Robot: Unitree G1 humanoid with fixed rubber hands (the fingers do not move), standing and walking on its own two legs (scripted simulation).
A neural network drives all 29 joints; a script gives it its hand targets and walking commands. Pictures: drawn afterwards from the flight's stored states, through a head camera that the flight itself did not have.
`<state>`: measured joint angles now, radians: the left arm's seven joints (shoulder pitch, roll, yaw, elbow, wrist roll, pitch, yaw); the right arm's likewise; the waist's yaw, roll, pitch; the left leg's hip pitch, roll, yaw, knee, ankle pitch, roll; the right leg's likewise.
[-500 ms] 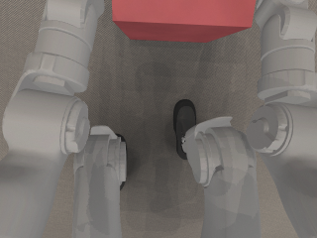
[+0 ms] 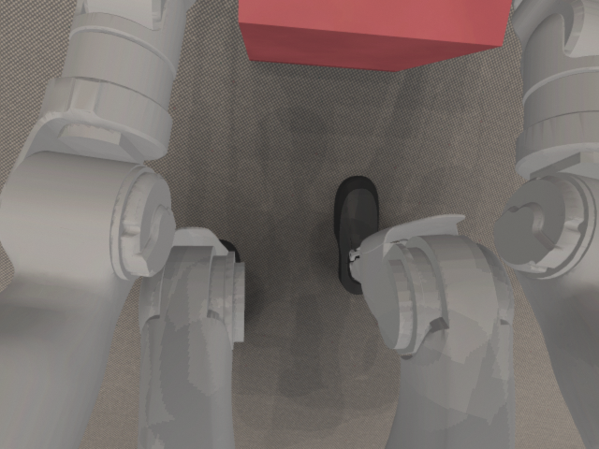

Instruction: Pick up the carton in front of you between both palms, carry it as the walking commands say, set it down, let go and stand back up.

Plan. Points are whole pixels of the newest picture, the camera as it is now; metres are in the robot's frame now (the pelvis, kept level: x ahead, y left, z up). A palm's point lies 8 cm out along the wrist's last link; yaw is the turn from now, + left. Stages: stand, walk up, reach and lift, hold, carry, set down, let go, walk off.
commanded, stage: set down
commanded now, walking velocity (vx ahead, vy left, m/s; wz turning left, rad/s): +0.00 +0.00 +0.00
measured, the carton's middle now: out of the picture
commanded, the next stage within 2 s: let go in 1.76 s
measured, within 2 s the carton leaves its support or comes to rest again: neither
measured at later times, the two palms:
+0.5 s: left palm out of the picture +0.58 +0.05 -0.19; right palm out of the picture +0.53 -0.27 -0.19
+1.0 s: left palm out of the picture +0.62 +0.08 -0.09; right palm out of the picture +0.55 -0.29 -0.10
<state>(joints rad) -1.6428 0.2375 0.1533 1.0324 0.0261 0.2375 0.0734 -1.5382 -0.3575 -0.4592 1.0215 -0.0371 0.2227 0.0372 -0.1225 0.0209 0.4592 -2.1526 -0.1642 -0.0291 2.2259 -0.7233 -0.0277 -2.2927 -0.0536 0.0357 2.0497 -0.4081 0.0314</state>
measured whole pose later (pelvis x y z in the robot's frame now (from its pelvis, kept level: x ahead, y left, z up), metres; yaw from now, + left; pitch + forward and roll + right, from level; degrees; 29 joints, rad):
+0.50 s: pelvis +0.00 +0.00 -0.01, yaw +0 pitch +34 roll -1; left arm -1.64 0.26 0.13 1.06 0.06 0.18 0.03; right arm -1.57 -0.37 -0.51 1.14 -0.06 0.13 0.06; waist -0.13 0.01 0.52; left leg -2.11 -0.16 -0.02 2.27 -0.75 -0.02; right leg -2.26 -0.05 0.04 2.09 -0.43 0.05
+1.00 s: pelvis +0.00 -0.01 +0.03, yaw -1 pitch +38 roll +0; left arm -1.66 0.42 0.00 1.01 -0.15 0.25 0.11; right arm -1.56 -0.39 -0.32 1.03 0.13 0.17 -0.09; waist -0.12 0.04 0.37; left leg -2.09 -0.10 -0.02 2.12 -0.70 -0.02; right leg -2.23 -0.04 0.02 1.95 -0.39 0.01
